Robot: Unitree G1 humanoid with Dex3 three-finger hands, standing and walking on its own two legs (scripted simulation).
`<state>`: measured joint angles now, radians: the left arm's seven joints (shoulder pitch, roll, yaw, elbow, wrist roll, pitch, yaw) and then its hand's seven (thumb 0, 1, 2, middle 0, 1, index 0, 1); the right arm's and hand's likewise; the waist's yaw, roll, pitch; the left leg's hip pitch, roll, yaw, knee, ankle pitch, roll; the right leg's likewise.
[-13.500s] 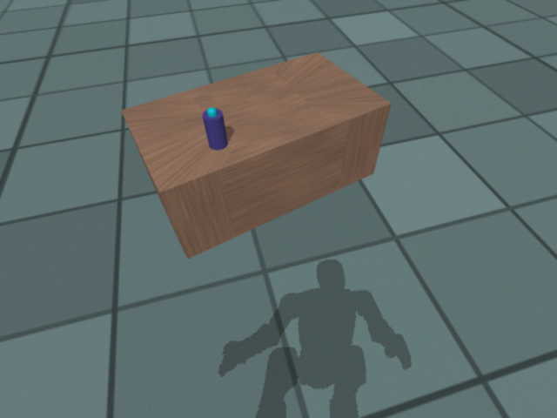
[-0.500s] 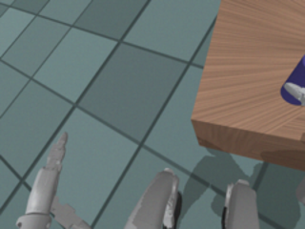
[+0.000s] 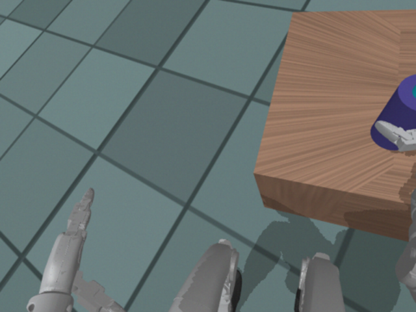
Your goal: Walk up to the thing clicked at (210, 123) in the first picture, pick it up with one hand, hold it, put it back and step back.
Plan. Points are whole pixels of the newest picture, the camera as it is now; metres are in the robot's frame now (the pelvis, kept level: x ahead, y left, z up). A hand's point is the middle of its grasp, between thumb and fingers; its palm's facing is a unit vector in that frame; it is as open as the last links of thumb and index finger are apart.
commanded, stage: lift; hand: right
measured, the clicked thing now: (409, 111) +0.49 -0.23 -0.01
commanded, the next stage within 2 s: hold in 1.42 s
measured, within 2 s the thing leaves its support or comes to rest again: neither
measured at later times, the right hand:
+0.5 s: hand out of the picture +0.42 -0.23 +0.07, palm faces +0.29 +0.96 -0.01, open 10.4 cm
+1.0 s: hand out of the picture +0.37 -0.20 +0.11, palm faces +0.27 +0.96 -0.02, open 10.5 cm
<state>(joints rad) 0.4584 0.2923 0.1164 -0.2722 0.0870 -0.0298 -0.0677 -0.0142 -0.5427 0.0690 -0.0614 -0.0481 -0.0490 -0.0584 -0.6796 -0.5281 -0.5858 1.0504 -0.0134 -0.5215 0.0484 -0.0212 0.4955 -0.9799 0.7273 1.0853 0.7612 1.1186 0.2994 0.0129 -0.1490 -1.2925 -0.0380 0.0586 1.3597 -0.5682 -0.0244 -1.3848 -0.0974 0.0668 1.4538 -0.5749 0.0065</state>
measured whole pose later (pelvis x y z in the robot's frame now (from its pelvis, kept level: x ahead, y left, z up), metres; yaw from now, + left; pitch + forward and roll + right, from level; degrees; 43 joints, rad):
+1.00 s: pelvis +0.01 +0.01 +0.08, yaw -3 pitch +14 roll +1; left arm 0.43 0.23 0.11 0.06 0.03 0.01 0.00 -0.01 -0.53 0.05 -0.05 -0.04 -0.04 -0.05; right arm -0.25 -0.19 -0.29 0.56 0.09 -0.41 -0.02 -0.02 0.53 -1.02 0.73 1.10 0.77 1.13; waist 0.09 0.01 -0.10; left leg -0.79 0.00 0.01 1.04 -0.48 -0.02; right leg -0.84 -0.06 -0.01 1.05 -0.46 0.01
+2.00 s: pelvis +0.04 +0.01 +0.11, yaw -4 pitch +9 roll +0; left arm 0.39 0.21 0.11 0.19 0.00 0.05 0.03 -0.01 -0.53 0.06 -0.05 -0.05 -0.05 -0.06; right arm -0.12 -0.14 -0.19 0.37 0.11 -0.32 -0.06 -0.02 0.55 -1.05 0.73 1.11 0.76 1.14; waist 0.05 0.00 -0.08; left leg -0.58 0.02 0.00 0.88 -0.45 -0.02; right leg -0.63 -0.04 -0.02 0.89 -0.42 0.01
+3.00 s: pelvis +0.03 +0.01 +0.11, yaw -4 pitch +8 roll +0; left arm 0.37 0.21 0.10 0.23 0.01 0.02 0.03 -0.01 -0.52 0.05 -0.06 -0.06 -0.05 -0.06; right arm -0.12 -0.13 -0.19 0.43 0.12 -0.34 -0.05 -0.02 0.55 -1.05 0.73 1.12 0.76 1.15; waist 0.05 0.01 -0.06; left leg -0.57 0.02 0.00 0.86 -0.43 -0.02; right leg -0.60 -0.04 -0.02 0.86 -0.39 0.01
